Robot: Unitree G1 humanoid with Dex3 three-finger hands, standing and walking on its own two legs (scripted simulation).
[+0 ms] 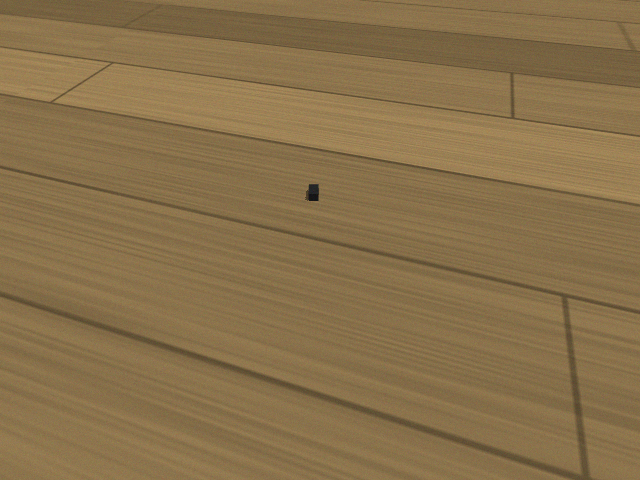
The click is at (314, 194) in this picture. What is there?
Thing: small box
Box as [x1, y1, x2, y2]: [308, 184, 318, 200]
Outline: 309,184 309,200 317,200 318,184
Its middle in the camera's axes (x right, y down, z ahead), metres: -0.04 -0.23 +1.88
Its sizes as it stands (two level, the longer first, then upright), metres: 0.071 0.047 0.045
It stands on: the floor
